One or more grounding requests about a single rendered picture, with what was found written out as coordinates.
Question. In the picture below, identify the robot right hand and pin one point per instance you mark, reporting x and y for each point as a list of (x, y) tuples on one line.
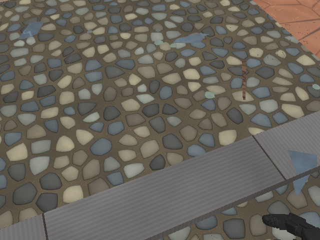
[(294, 224)]

